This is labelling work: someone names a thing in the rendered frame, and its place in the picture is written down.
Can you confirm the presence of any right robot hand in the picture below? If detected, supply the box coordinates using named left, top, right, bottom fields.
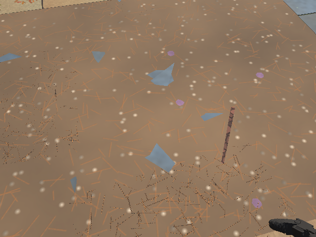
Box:
left=269, top=218, right=316, bottom=237

